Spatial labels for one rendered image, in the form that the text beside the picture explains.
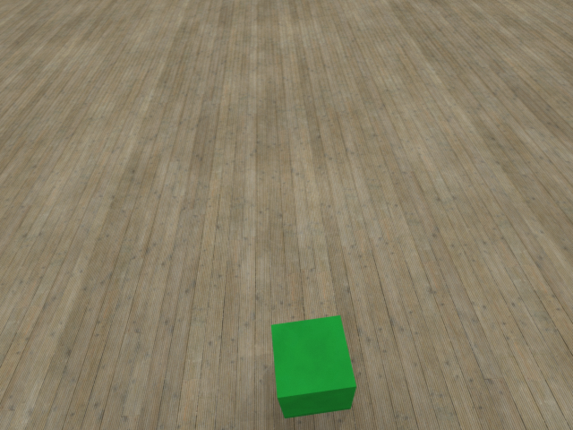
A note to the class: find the carton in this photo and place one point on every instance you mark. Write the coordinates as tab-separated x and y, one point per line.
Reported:
313	369

